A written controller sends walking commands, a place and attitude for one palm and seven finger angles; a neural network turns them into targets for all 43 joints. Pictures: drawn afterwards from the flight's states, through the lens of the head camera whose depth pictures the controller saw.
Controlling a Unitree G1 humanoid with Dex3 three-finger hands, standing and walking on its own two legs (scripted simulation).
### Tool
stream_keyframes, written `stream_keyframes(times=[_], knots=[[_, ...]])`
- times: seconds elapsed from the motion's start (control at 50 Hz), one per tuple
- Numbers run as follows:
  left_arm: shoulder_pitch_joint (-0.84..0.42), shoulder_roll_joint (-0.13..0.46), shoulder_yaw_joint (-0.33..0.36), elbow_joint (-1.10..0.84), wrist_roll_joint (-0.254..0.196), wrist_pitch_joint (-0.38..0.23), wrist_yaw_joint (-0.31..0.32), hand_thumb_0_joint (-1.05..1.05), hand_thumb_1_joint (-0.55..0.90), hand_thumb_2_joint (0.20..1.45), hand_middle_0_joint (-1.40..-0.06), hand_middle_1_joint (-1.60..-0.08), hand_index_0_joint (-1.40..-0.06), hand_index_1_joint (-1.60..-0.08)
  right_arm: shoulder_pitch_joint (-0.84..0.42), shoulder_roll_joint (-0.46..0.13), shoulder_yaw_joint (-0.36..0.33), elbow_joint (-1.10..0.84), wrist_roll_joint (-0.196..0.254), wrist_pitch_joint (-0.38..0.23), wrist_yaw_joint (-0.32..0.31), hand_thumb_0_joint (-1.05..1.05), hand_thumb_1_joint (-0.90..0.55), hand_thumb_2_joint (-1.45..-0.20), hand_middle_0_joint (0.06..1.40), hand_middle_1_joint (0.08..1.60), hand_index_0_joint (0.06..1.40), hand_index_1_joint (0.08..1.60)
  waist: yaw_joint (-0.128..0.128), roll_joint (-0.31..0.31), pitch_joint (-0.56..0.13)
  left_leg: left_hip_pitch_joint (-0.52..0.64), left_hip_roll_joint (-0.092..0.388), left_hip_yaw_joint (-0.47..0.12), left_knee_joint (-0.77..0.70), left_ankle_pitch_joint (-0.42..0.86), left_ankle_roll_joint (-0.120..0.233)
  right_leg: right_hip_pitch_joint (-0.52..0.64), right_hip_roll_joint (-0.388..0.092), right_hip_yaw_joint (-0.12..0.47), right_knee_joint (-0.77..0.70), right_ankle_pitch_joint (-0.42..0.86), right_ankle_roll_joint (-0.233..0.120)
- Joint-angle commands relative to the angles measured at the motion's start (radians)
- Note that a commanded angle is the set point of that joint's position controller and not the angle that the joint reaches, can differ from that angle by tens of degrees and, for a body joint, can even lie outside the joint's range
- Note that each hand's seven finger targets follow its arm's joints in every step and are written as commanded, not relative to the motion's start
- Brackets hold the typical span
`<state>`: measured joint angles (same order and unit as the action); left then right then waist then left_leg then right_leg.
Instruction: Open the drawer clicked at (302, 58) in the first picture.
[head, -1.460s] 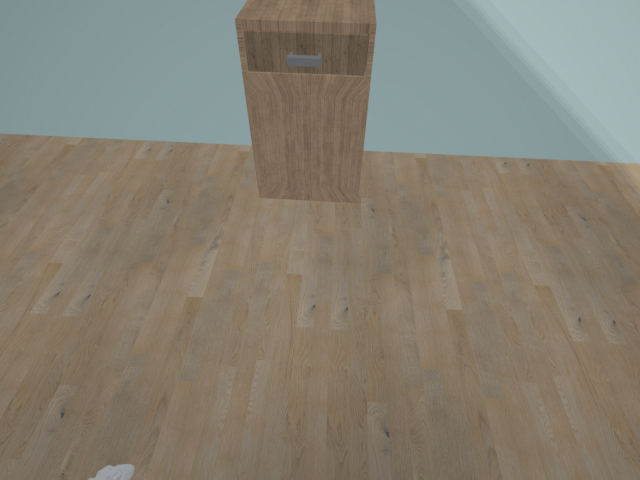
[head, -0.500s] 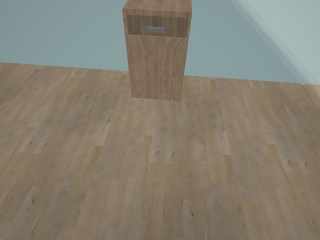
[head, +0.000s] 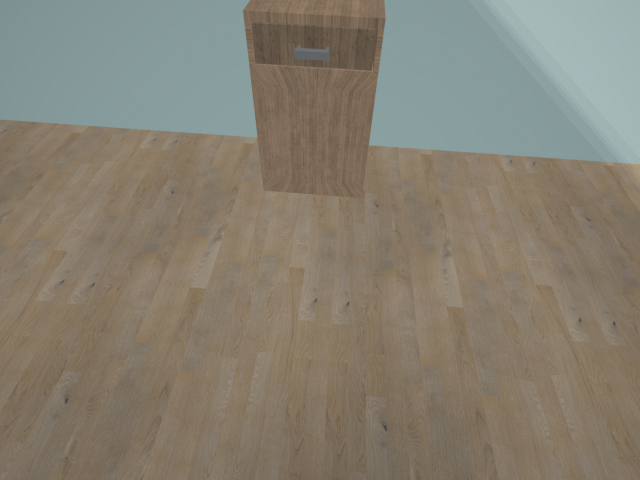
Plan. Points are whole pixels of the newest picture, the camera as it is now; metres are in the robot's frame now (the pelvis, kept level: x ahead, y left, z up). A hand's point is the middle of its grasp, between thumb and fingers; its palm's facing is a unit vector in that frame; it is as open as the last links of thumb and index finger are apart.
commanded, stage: walk to a spot facing it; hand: left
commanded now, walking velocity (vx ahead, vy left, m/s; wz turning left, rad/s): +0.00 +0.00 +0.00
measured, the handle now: (312, 51) +1.46 +0.11 -0.08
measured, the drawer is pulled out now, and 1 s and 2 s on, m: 0.00 0.00 0.00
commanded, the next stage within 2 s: turn to face it in 1.46 s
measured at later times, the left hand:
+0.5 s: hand out of the picture +0.07 +0.19 -0.19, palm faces -0.09 -0.98 -0.15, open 7.3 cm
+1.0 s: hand (253, 382) +0.31 +0.14 -0.19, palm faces -0.04 -0.98 -0.17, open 7.2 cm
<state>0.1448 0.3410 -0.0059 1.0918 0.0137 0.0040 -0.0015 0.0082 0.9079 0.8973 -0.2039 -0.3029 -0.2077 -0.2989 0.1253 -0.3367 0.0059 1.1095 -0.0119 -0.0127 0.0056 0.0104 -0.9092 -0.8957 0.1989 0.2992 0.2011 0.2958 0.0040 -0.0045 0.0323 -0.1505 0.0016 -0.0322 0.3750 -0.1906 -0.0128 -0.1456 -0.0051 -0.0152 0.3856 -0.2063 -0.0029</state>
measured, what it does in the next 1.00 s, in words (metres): walks ahead: right foot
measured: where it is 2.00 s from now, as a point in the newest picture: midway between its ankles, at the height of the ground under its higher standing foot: (350, 346)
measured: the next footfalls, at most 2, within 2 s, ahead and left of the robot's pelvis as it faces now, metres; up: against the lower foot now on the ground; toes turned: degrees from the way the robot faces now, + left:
right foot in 0.70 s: +0.28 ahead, -0.16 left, +0.00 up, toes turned -14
left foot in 1.08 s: +0.45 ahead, +0.07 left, +0.00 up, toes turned +8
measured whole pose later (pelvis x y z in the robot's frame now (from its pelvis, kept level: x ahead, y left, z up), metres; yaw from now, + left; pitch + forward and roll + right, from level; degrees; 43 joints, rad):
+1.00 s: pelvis +0.28 -0.04 -0.01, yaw -4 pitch -1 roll -2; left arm 0.29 0.18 0.05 1.08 0.03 -0.04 0.00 0.00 0.93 0.90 -0.20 -0.30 -0.21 -0.30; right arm 0.23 -0.16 -0.06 1.02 -0.03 -0.04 0.02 0.01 -0.92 -0.90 0.19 0.30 0.19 0.29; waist -0.02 0.00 0.01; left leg -0.50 0.15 0.11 0.84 -0.25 -0.01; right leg -0.15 -0.02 -0.17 0.46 -0.29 -0.01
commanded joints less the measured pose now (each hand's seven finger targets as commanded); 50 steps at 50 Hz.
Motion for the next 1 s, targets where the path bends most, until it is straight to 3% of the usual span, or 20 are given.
stream_keyframes(times=[0.0, 0.06, 0.1, 0.16, 0.22, 0.3, 0.34, 0.38, 0.4, 0.44, 0.5, 0.58, 0.64, 0.66, 0.68, 0.7, 0.72, 0.76, 0.84, 0.98], knots=[[-0.037, 0.209, 0.038, -0.058, -0.003, -0.028, 0.011, 0.0, 0.9, 0.9, -0.2, -0.3, -0.2, -0.3, -0.05, -0.208, -0.038, -0.063, 0.005, -0.019, -0.018, 0.0, -0.9, -0.9, 0.2, 0.3, 0.2, 0.3, -0.001, -0.004, -0.061, 0.009, 0.109, -0.09, -0.052, 0.124, 0.038, 0.007, -0.121, 0.116, -0.081, 0.082, -0.029], [-0.037, 0.209, 0.038, -0.059, -0.003, -0.028, 0.011, 0.0, 0.9, 0.9, -0.2, -0.3, -0.2, -0.3, -0.052, -0.208, -0.037, -0.062, 0.005, -0.02, -0.018, 0.0, -0.9, -0.9, 0.2, 0.3, 0.2, 0.3, 0.001, -0.008, -0.065, 0.012, 0.111, -0.088, -0.053, 0.138, 0.038, 0.014, -0.122, 0.113, -0.076, 0.101, -0.029], [0.036, 0.08, 0.011, -0.026, -0.002, -0.007, 0.015, 0.0, 0.9, 0.9, -0.2, -0.3, -0.2, -0.3, 0.016, -0.074, -0.006, -0.032, -0.004, -0.001, -0.013, 0.0, -0.9, -0.9, 0.2, 0.3, 0.2, 0.3, 0.001, -0.021, -0.07, 0.004, 0.096, -0.056, -0.034, -0.008, 0.017, 0.002, -0.112, 0.115, -0.082, -0.094, -0.012], [0.085, 0.095, 0.022, -0.024, 0.007, 0.006, 0.002, 0.0, 0.9, 0.9, -0.2, -0.3, -0.2, -0.3, 0.052, -0.072, -0.012, -0.034, -0.015, 0.01, -0.008, 0.0, -0.9, -0.9, 0.2, 0.3, 0.2, 0.3, 0.008, -0.051, 0.021, -0.103, 0.064, -0.036, -0.006, -0.294, 0.021, -0.064, -0.11, 0.176, -0.11, -0.377, -0.039], [0.129, 0.111, 0.039, -0.035, 0.01, 0.006, -0.005, 0.0, 0.9, 0.9, -0.2, -0.3, -0.2, -0.3, 0.071, -0.06, -0.019, -0.051, -0.017, 0.006, -0.005, 0.0, -0.9, -0.9, 0.2, 0.3, 0.2, 0.3, 0.015, -0.099, 0.094, -0.197, 0.038, 0.009, 0.095, -0.349, 0.022, -0.09, -0.137, 0.244, -0.133, -0.491, -0.082], [0.159, 0.083, 0.052, -0.049, 0.002, -0.013, -0.007, 0.0, 0.9, 0.9, -0.2, -0.3, -0.2, -0.3, 0.144, -0.022, -0.025, -0.052, -0.01, -0.021, -0.009, 0.0, -0.9, -0.9, 0.2, 0.3, 0.2, 0.3, -0.01, -0.071, 0.091, -0.139, 0.051, 0.04, 0.14, -0.229, 0.034, -0.115, -0.149, 0.24, -0.07, -0.357, -0.117], [0.146, 0.04, 0.051, -0.059, 0.004, -0.019, -0.009, 0.0, 0.9, 0.9, -0.2, -0.3, -0.2, -0.3, 0.219, -0.033, -0.036, -0.033, -0.009, -0.032, -0.012, 0.0, -0.9, -0.9, 0.2, 0.3, 0.2, 0.3, -0.041, 0.025, 0.093, -0.025, 0.115, -0.045, 0.046, -0.238, 0.066, -0.221, -0.076, 0.149, 0.081, -0.273, -0.089], [0.054, -0.034, 0.039, -0.111, 0.008, -0.031, -0.012, 0.0, 0.9, 0.9, -0.2, -0.3, -0.2, -0.3, 0.392, -0.098, -0.062, 0.016, -0.016, -0.045, -0.023, 0.0, -0.9, -0.9, 0.2, 0.3, 0.2, 0.3, -0.106, 0.285, 0.121, 0.181, 0.345, -0.381, -0.164, -0.197, 0.191, -0.507, 0.04, -0.054, 0.472, -0.289, -0.029], [-0.015, -0.028, 0.04, -0.146, 0.012, -0.04, -0.008, 0.0, 0.9, 0.9, -0.2, -0.3, -0.2, -0.3, 0.455, -0.082, -0.062, 0.034, -0.014, -0.051, -0.032, 0.0, -0.9, -0.9, 0.2, 0.3, 0.2, 0.3, -0.124, 0.232, 0.16, 0.247, 0.395, -0.425, -0.173, -0.004, 0.239, -0.63, -0.007, 0.007, 0.598, -0.333, -0.027], [-0.034, -0.037, 0.049, -0.148, 0.01, -0.053, -0.012, 0.0, 0.9, 0.9, -0.2, -0.3, -0.2, -0.3, 0.459, -0.026, -0.049, 0.037, -0.01, -0.064, -0.041, 0.0, -0.9, -0.9, 0.2, 0.3, 0.2, 0.3, -0.108, 0.129, 0.164, 0.256, 0.404, -0.344, -0.121, 0.274, 0.257, -0.669, -0.074, 0.04, 0.682, -0.304, -0.025], [-0.004, -0.094, 0.05, -0.144, 0.006, -0.041, -0.032, 0.0, 0.9, 0.9, -0.2, -0.3, -0.2, -0.3, 0.381, -0.011, -0.052, 0.019, -0.015, -0.074, -0.043, 0.0, -0.9, -0.9, 0.2, 0.3, 0.2, 0.3, -0.049, 0.13, 0.126, 0.162, 0.327, -0.16, -0.152, 0.193, 0.202, -0.536, -0.103, -0.008, 0.567, -0.227, -0.014], [0.001, -0.129, 0.05, -0.142, 0.003, -0.037, -0.046, 0.0, 0.9, 0.9, -0.2, -0.3, -0.2, -0.3, 0.364, 0.003, -0.057, 0.033, -0.015, -0.074, -0.04, 0.0, -0.9, -0.9, 0.2, 0.3, 0.2, 0.3, -0.027, 0.168, 0.097, 0.066, 0.242, 0.011, -0.122, 0.245, 0.143, -0.292, -0.048, -0.133, 0.308, -0.086, -0.019], [0.221, -0.087, 0.07, -0.07, 0.01, -0.047, -0.032, 0.0, 0.9, 0.9, -0.2, -0.3, -0.2, -0.3, 0.359, 0.0, -0.061, 0.046, -0.001, -0.07, -0.037, 0.0, -0.9, -0.9, 0.2, 0.3, 0.2, 0.3, 0.083, 0.074, -0.018, 0.0, 0.188, 0.101, 0.154, 0.481, 0.097, 0.046, 0.02, -0.175, 0.18, 0.039, -0.051], [0.359, -0.023, 0.091, -0.03, 0.017, -0.06, -0.021, 0.0, 0.9, 0.9, -0.2, -0.3, -0.2, -0.3, 0.356, 0.02, -0.06, 0.038, 0.005, -0.072, -0.029, 0.0, -0.9, -0.9, 0.2, 0.3, 0.2, 0.3, 0.143, 0.005, -0.095, -0.149, 0.162, 0.132, 0.373, 0.366, 0.059, 0.271, -0.065, -0.071, 0.16, 0.017, -0.087], [0.475, 0.095, 0.124, -0.005, 0.02, -0.07, -0.002, 0.0, 0.9, 0.9, -0.2, -0.3, -0.2, -0.3, 0.375, 0.099, -0.046, 0.01, 0.015, -0.078, -0.019, 0.0, -0.9, -0.9, 0.2, 0.3, 0.2, 0.3, 0.174, -0.264, -0.202, -0.369, 0.055, 0.172, 0.711, -0.141, 0.024, 0.427, -0.356, 0.345, 0.023, -0.123, -0.186], [0.47, 0.128, 0.127, 0.002, -0.001, -0.065, 0.001, 0.0, 0.9, 0.9, -0.2, -0.3, -0.2, -0.3, 0.326, 0.099, -0.049, -0.024, 0.012, -0.073, -0.021, 0.0, -0.9, -0.9, 0.2, 0.3, 0.2, 0.3, 0.149, -0.265, -0.198, -0.457, 0.044, 0.08, 0.923, -0.371, 0.036, 0.368, -0.472, 0.59, -0.134, -0.211, -0.236], [0.369, 0.097, 0.122, -0.02, -0.006, -0.059, 0.008, 0.0, 0.9, 0.9, -0.2, -0.3, -0.2, -0.3, 0.273, 0.085, -0.058, -0.031, 0.009, -0.066, -0.019, 0.0, -0.9, -0.9, 0.2, 0.3, 0.2, 0.3, 0.122, -0.145, -0.084, -0.491, 0.103, 0.049, 0.983, -0.299, 0.049, 0.255, -0.459, 0.539, -0.169, -0.339, -0.244], [0.215, 0.016, 0.093, -0.06, 0.006, -0.06, 0.014, 0.0, 0.9, 0.9, -0.2, -0.3, -0.2, -0.3, 0.23, 0.123, -0.059, -0.041, -0.005, -0.053, -0.01, 0.0, -0.9, -0.9, 0.2, 0.3, 0.2, 0.3, 0.051, -0.092, 0.06, -0.47, 0.168, 0.03, 0.936, -0.205, 0.042, -0.049, -0.408, 0.38, -0.192, -0.358, -0.194], [0.123, -0.049, 0.071, -0.073, 0.019, -0.067, 0.016, 0.0, 0.9, 0.9, -0.2, -0.3, -0.2, -0.3, 0.322, 0.175, -0.06, -0.025, -0.014, -0.011, 0.0, 0.0, -0.9, -0.9, 0.2, 0.3, 0.2, 0.3, -0.053, -0.094, 0.072, -0.297, 0.17, 0.085, 0.708, -0.13, 0.007, -0.266, -0.294, 0.072, -0.215, -0.187, -0.139], [0.189, -0.012, 0.08, -0.05, 0.017, -0.072, 0.007, 0.0, 0.9, 0.9, -0.2, -0.3, -0.2, -0.3, 0.151, 0.144, -0.067, -0.117, -0.009, -0.035, 0.025, 0.0, -0.9, -0.9, 0.2, 0.3, 0.2, 0.3, -0.013, -0.118, 0.077, -0.261, 0.129, 0.156, 0.337, -0.043, 0.002, -0.129, -0.264, 0.032, -0.174, -0.169, -0.138]])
